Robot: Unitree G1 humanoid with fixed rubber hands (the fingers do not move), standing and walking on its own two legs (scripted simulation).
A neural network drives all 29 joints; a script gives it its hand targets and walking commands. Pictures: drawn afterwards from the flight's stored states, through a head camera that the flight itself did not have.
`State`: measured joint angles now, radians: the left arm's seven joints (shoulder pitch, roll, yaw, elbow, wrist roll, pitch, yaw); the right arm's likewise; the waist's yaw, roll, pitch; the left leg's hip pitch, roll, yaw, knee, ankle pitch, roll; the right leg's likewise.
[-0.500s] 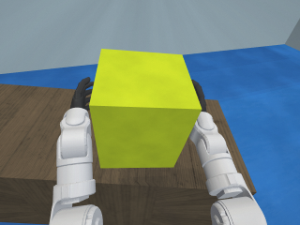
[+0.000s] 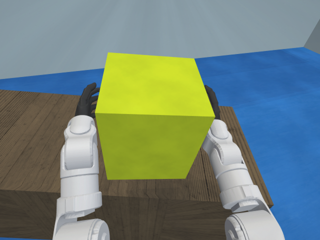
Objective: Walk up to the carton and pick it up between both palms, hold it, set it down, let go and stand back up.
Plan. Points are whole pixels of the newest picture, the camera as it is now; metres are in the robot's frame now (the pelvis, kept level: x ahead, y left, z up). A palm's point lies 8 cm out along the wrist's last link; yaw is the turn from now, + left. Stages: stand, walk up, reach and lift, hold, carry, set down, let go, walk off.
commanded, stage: hold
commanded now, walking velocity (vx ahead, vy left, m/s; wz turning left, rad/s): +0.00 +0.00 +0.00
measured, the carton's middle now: (149, 120) +0.37 +0.00 +0.15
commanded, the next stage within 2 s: none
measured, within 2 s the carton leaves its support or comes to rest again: neither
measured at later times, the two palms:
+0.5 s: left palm (85, 116) +0.35 +0.15 +0.18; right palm (210, 117) +0.35 -0.15 +0.17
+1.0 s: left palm (83, 116) +0.36 +0.16 +0.17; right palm (206, 115) +0.36 -0.14 +0.17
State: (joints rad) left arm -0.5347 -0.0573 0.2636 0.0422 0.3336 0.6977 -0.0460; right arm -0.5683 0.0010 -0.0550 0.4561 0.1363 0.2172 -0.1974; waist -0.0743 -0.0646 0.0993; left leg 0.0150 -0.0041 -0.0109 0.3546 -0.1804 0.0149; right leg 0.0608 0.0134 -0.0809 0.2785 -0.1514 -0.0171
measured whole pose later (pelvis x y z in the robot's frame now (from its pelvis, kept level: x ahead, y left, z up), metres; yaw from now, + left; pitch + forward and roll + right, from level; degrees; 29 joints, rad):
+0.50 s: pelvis +0.00 +0.00 +0.00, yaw +0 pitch -11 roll -1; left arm -0.53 -0.06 0.26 0.04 0.33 0.70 -0.04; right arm -0.57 0.00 -0.05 0.46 0.14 0.21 -0.20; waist -0.08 -0.06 0.10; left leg 0.02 0.00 -0.01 0.35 -0.18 0.01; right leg 0.06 0.01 -0.08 0.28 -0.15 -0.02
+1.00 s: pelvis +0.00 +0.00 +0.00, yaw +0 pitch -10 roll -1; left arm -0.57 -0.05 0.28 0.08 0.33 0.69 -0.05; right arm -0.60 0.00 -0.06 0.50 0.12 0.21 -0.20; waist -0.06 -0.06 0.11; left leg 0.01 0.00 -0.01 0.35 -0.18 0.01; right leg 0.05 0.01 -0.08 0.28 -0.15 -0.02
